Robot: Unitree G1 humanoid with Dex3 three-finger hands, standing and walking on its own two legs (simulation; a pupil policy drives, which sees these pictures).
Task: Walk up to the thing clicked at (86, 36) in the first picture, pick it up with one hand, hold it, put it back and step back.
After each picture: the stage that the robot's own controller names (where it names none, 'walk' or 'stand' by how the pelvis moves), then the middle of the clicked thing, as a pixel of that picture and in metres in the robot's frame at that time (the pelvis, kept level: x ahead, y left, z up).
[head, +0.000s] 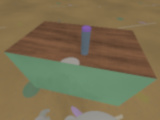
stand; (85, 41) +0.62 +0.08 +0.12
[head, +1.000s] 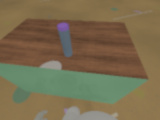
rise first; (66, 42) +0.52 +0.22 +0.14
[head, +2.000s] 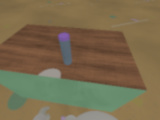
stand; (66, 50) +0.48 +0.21 +0.12
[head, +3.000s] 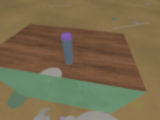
stand; (67, 50) +0.49 +0.20 +0.11
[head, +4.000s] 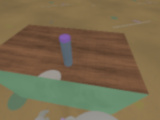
stand; (66, 52) +0.47 +0.20 +0.11
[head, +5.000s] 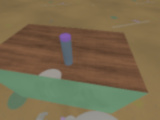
stand; (67, 51) +0.47 +0.20 +0.11
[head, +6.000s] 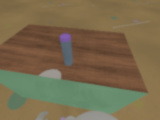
rise first; (67, 51) +0.47 +0.20 +0.11
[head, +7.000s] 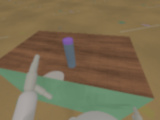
rise first; (70, 54) +0.47 +0.21 +0.12
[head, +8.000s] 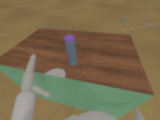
go down; (71, 51) +0.48 +0.21 +0.12
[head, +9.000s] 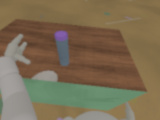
go down; (63, 50) +0.45 +0.19 +0.13
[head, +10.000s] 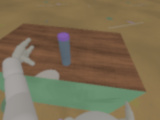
approach; (65, 51) +0.47 +0.20 +0.13
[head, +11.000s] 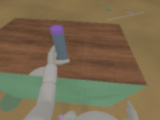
close; (60, 46) +0.47 +0.21 +0.15
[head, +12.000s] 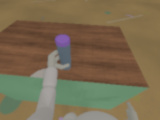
lift; (64, 55) +0.39 +0.17 +0.16
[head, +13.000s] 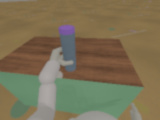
lift; (69, 51) +0.33 +0.14 +0.28
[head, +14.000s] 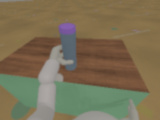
hold; (69, 50) +0.32 +0.14 +0.29
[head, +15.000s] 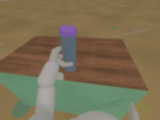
hold; (69, 52) +0.31 +0.13 +0.28
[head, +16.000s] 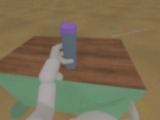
crouch; (69, 49) +0.33 +0.13 +0.29
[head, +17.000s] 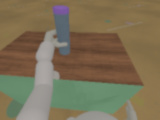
crouch; (63, 34) +0.43 +0.17 +0.31
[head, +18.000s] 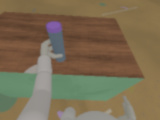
lower; (57, 45) +0.46 +0.19 +0.17
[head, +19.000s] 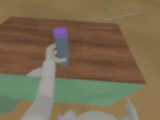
lower; (62, 49) +0.43 +0.18 +0.16
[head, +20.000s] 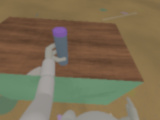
lower; (61, 49) +0.44 +0.18 +0.16
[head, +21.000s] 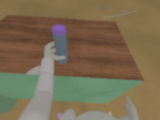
lower; (61, 47) +0.45 +0.18 +0.16
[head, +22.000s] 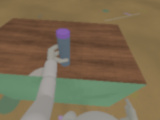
loosen; (64, 50) +0.44 +0.17 +0.16
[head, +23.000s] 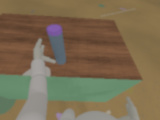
withdraw; (58, 47) +0.44 +0.19 +0.16
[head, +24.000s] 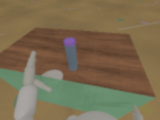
sink last; (71, 56) +0.42 +0.18 +0.13
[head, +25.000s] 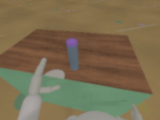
stand; (73, 56) +0.44 +0.17 +0.12
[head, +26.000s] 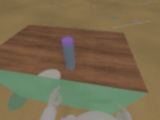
stand; (69, 55) +0.43 +0.18 +0.12
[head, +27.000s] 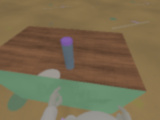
stand; (68, 55) +0.44 +0.19 +0.12
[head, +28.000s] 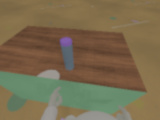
stand; (68, 55) +0.43 +0.19 +0.12
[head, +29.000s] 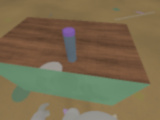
walk; (70, 47) +0.47 +0.17 +0.13
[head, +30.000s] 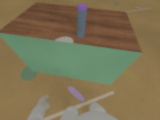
walk; (81, 22) +0.75 +0.12 +0.14
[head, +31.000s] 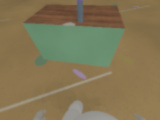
walk; (80, 10) +1.13 +0.25 +0.14
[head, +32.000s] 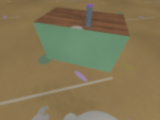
stand; (88, 16) +1.17 +0.11 +0.13
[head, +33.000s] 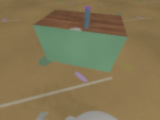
stand; (87, 18) +1.18 +0.11 +0.11
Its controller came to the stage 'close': yes
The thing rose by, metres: 0.22
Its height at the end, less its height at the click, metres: +0.00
